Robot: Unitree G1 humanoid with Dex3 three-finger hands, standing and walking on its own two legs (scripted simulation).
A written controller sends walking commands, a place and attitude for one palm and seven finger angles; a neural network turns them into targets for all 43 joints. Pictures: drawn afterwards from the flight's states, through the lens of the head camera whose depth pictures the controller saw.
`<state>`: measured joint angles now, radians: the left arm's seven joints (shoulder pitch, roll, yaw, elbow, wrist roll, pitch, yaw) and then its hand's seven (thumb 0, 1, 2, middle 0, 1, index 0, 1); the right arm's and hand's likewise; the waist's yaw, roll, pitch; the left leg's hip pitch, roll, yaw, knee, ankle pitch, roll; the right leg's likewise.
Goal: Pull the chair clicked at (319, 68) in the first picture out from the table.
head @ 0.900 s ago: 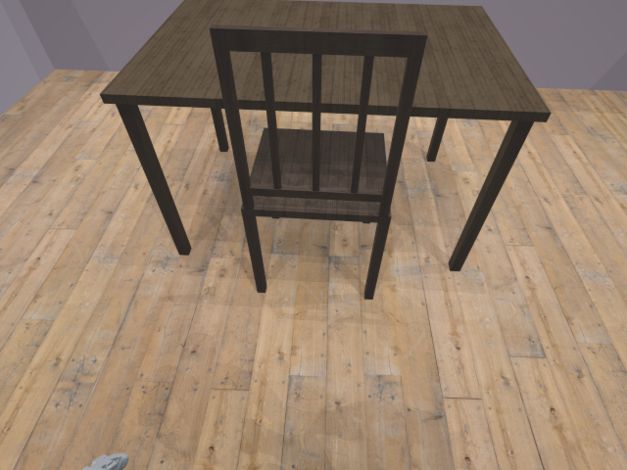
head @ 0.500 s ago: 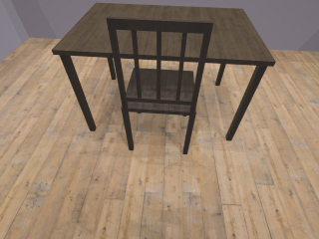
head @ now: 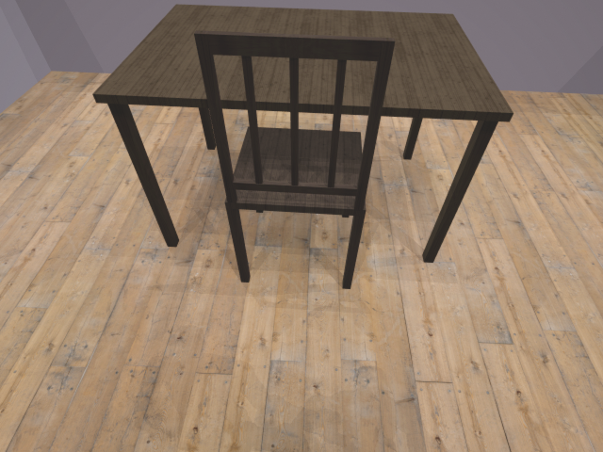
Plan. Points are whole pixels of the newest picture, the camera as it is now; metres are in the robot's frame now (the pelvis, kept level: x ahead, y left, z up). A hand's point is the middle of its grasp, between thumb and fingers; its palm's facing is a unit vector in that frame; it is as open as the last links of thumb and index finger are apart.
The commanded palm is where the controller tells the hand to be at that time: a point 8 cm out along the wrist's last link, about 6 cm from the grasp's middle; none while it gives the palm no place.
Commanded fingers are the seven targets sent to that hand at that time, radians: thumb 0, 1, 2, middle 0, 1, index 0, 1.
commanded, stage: look at it before walking up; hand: left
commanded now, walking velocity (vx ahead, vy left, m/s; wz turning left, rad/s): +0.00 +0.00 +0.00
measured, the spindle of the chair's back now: (294, 129) +0.87 +0.06 -0.05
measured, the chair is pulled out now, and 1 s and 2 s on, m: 0.00 0.00 0.00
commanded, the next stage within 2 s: take the last steps up to it in 0.54 s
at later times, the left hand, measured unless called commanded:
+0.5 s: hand out of the picture +0.07 +0.24 -0.16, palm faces -0.02 -0.95 -0.31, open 7.4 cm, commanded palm none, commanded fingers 0.00 0.90 0.90 -0.20 -0.30 -0.20 -0.30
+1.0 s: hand out of the picture +0.05 +0.17 -0.19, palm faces -0.05 -0.98 -0.20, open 7.4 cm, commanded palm none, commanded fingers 0.00 0.90 0.90 -0.20 -0.30 -0.20 -0.30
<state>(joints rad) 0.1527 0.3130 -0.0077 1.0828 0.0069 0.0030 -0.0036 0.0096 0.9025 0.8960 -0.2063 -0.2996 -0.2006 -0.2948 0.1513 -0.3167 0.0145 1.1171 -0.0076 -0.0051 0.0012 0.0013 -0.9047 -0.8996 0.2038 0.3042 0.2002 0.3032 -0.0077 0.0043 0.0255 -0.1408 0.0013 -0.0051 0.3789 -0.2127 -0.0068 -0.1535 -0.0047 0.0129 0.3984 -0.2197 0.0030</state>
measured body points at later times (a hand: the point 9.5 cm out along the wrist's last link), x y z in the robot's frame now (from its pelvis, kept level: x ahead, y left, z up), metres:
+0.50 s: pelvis +0.01 +0.00 +0.00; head +0.01 +0.00 +0.45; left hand +0.07 +0.29 -0.14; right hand +0.07 -0.28 -0.14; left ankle +0.00 +0.12 -0.74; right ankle +0.00 -0.12 -0.74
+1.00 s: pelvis +0.07 -0.03 -0.02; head +0.07 -0.03 +0.43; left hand +0.05 +0.22 -0.17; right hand +0.03 -0.26 -0.18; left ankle +0.00 +0.12 -0.74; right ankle +0.02 -0.11 -0.75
